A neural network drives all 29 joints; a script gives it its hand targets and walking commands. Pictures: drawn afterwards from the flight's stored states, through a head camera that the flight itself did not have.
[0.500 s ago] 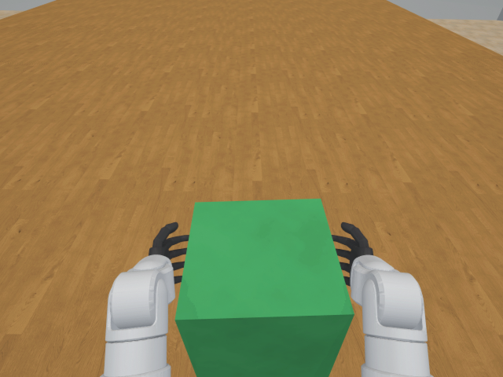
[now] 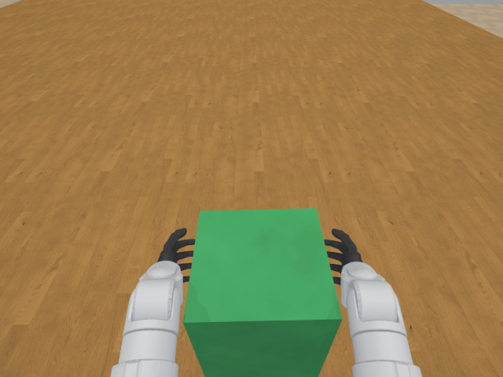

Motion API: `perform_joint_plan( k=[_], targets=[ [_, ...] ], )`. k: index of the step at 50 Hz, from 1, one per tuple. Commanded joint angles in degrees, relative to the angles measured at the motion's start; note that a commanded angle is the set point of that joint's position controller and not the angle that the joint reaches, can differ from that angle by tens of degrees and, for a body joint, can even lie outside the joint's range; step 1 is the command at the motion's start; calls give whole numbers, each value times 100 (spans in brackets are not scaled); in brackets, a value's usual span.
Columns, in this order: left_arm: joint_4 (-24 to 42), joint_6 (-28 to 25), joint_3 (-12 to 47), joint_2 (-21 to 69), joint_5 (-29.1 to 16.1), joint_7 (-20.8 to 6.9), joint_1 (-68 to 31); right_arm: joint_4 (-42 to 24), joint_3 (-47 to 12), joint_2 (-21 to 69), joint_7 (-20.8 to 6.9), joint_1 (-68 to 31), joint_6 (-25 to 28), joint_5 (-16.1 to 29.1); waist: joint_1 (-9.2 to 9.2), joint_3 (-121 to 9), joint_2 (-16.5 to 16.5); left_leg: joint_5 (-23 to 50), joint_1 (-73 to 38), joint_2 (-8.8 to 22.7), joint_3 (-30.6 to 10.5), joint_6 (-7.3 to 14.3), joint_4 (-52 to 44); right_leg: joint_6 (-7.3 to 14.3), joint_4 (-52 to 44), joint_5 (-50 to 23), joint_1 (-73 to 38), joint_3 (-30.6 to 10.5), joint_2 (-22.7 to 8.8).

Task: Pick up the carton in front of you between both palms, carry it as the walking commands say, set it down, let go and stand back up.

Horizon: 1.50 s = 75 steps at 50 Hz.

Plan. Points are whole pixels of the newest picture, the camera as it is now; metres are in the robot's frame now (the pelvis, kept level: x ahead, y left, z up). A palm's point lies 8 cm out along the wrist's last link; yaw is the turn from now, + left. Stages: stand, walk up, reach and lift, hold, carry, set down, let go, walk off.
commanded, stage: carry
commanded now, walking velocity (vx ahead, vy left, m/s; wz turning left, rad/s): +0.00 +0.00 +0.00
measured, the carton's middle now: (260, 295) +0.29 +0.00 -0.04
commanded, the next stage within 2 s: hold in 0.72 s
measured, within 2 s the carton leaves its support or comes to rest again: neither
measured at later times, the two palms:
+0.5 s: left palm (168, 277) +0.27 +0.15 +0.04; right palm (353, 278) +0.27 -0.15 +0.04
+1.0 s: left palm (149, 300) +0.23 +0.17 +0.05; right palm (342, 280) +0.26 -0.13 +0.05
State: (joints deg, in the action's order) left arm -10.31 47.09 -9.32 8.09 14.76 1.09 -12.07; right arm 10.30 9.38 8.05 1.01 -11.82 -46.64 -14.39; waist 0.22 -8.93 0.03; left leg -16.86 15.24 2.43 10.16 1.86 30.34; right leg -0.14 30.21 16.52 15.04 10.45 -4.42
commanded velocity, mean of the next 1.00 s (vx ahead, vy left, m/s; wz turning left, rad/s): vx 0.00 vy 0.00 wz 0.00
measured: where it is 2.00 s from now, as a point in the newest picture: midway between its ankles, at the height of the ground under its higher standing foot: outside the picture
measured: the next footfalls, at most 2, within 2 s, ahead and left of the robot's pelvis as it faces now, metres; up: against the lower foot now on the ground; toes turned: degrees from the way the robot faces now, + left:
none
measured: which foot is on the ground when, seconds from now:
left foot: down 0.00-1.00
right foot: down 0.00-1.00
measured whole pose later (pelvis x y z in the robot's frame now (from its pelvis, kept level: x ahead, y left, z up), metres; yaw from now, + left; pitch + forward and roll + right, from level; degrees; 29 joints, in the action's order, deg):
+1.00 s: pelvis -0.04 -0.01 +0.01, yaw +5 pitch -8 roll +0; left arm -12.3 42.3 -11.3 8.4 15.4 1.2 -13.8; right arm 14.3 11.6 8.7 0.2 -14.9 -41.1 -15.7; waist 0.6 2.5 0.6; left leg -9.8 5.4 0.1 4.6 1.8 22.8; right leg 0.3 23.1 11.6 3.8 1.8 -0.8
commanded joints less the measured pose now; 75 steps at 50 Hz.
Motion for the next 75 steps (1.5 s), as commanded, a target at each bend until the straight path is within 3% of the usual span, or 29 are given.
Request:
perform_joint_plan(
  k=[1,7,13,36,37,38,39,40,42,43,49,56,61,68,75],
  targets=[
    [-90,-693,2524,4912,-1232,-1261,-2838,98,-2493,4903,-1236,-2813,658,1229,-12,-899,-19,1382,-277,725,-746,-9,-569,84,-491,-1029,-299,-638,-564],
    [-419,-1102,2490,5263,-1138,-1331,-3056,425,-2478,5237,-1318,-3088,1080,1162,-18,-1076,-27,1275,-330,714,-754,9,-596,99,-517,-924,-381,-641,-562],
    [32,-817,2912,5283,-1404,-1304,-2763,-40,-2918,5279,-1295,-2818,792,1431,-22,-1179,-15,1423,-363,714,-742,11,-551,82,-477,-1046,-402,-627,-575],
    [192,-694,2953,5156,-1438,-1274,-2711,-165,-2907,5156,-1279,-2735,662,1423,-13,-1048,-19,1234,-242,720,-755,11,-601,73,-515,-932,-284,-654,-557],
    [221,-670,2848,5308,-1441,-1337,-2238,-243,-2828,5379,-1322,-2217,619,1404,7,-348,-104,2573,-1151,-576,-1585,38,-808,219,-770,-2052,-1062,-1419,928],
    [390,-744,2863,5323,-1432,-1309,-2418,-430,-2853,5269,-1321,-2413,685,1381,-57,-758,-154,2776,-1371,-519,-1671,-14,-774,280,-750,-2327,-1274,-1593,824],
    [287,-744,2768,5183,-1330,-1262,-2205,-490,-2894,5232,-1334,-2425,671,1397,22,-680,-37,2977,-1850,-500,-1703,-7,-798,201,-778,-2480,-973,-1602,852],
    [237,-755,2645,5128,-1202,-1222,-2194,-529,-2908,5203,-1386,-2602,695,1409,83,-688,-144,2651,-2159,-546,-1647,-28,-864,181,-854,-2171,-785,-1612,857],
    [204,-785,2651,5188,-1225,-1171,-2288,-412,-2925,5188,-1398,-2646,717,1425,117,-661,11,2450,-2184,-533,-1662,-26,-901,155,-927,-1921,-838,-1620,905],
    [205,-780,2633,5162,-1179,-1166,-2263,-370,-2863,5150,-1421,-2620,731,1406,88,-498,-53,2395,-2495,-535,-1652,-26,-943,141,-986,-1695,-447,-1611,931],
    [158,-727,2830,5309,-1376,-1378,-2939,140,-2419,5244,-1351,-2636,768,1142,-192,-174,-98,1353,-1949,-478,-1599,-104,-975,323,-1112,-840,-685,-1643,865],
    [-321,-696,2467,5406,-1227,-1518,-3098,425,-2284,5420,-1476,-3057,742,1095,-68,139,34,524,-1630,-495,-1559,-33,-1052,316,-1210,-228,-720,-1633,738],
    [-520,-719,2308,5487,-1145,-1582,-3230,564,-2292,5533,-1573,-3359,772,1142,26,175,104,310,-1673,-533,-1514,-4,-1006,322,-1270,91,-606,-1663,655],
    [-655,-742,2281,5575,-1138,-1682,-3461,757,-2224,5629,-1624,-3536,809,1138,14,198,89,100,-1597,-553,-1506,-17,-957,333,-1313,400,-587,-1721,581],
    [-732,-760,2221,5576,-1107,-1650,-3557,820,-2183,5626,-1638,-3689,820,1139,31,183,39,233,-1611,-553,-1509,-11,-968,305,-1267,209,-594,-1687,606]
  ],
)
